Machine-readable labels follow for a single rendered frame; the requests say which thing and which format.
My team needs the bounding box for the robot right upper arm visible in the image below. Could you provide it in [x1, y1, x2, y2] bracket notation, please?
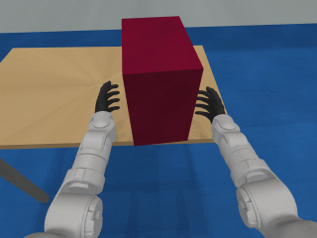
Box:
[236, 178, 317, 238]

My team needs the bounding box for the carton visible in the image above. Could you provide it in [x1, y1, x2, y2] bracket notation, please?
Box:
[121, 16, 204, 147]

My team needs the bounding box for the left robot hand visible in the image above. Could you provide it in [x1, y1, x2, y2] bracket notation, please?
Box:
[94, 80, 120, 113]

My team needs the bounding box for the robot left forearm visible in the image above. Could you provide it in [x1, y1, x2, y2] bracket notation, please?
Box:
[44, 111, 117, 230]

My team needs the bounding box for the robot right forearm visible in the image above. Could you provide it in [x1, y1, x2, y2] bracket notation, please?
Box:
[211, 114, 298, 215]

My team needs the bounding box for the right robot hand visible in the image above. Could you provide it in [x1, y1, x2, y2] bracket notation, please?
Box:
[195, 86, 226, 124]

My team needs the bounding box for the table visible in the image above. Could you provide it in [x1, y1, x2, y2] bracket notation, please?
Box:
[0, 46, 228, 203]

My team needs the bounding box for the robot left upper arm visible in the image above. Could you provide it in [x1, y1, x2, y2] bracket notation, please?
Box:
[24, 192, 103, 238]

